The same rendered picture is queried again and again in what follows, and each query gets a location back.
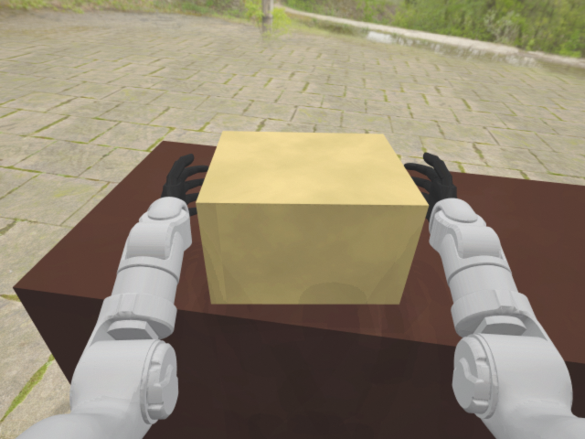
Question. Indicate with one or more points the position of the robot right hand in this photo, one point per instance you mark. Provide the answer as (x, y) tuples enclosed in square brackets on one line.
[(439, 186)]

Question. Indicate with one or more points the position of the robot left hand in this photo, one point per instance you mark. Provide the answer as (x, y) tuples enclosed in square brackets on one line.
[(176, 186)]

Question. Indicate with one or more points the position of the robot right upper arm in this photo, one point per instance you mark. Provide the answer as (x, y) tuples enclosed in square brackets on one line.
[(518, 386)]

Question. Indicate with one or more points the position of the right robot forearm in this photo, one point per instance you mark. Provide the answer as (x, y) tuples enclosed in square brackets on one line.
[(484, 294)]

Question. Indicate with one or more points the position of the robot left upper arm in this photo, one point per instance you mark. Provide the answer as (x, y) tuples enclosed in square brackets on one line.
[(121, 388)]

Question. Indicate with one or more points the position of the left robot forearm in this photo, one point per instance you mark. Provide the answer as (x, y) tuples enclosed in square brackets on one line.
[(142, 302)]

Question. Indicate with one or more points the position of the pedestal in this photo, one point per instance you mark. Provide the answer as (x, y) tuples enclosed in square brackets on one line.
[(319, 371)]

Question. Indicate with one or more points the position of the carton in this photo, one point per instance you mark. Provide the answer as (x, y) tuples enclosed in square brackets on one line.
[(308, 219)]

